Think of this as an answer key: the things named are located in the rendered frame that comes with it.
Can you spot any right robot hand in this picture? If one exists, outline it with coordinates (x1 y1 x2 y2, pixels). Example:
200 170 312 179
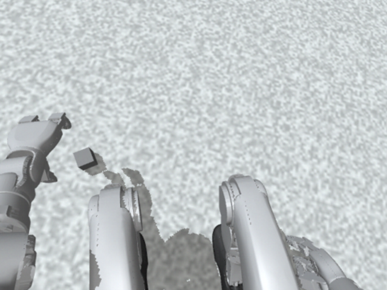
285 236 346 290

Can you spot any left robot hand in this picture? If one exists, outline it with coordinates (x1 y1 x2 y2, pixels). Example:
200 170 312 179
7 112 71 183

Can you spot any right robot arm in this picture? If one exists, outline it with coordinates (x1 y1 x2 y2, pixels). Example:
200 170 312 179
328 277 363 290

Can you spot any right robot foot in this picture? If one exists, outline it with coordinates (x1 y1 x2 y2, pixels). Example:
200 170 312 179
212 224 243 290

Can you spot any cube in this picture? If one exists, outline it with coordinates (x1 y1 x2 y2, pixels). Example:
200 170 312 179
73 147 98 170

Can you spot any left robot arm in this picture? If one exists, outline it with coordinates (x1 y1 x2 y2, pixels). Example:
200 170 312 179
0 146 47 290

